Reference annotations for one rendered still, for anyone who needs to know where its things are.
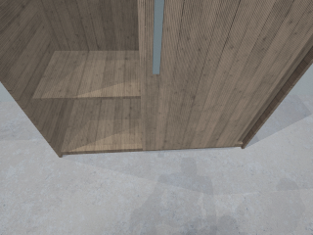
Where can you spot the handle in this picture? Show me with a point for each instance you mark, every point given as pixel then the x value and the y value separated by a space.
pixel 157 35

